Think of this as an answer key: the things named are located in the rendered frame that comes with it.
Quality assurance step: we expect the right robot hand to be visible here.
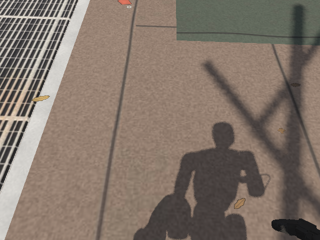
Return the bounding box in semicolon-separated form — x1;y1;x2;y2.
271;218;320;240

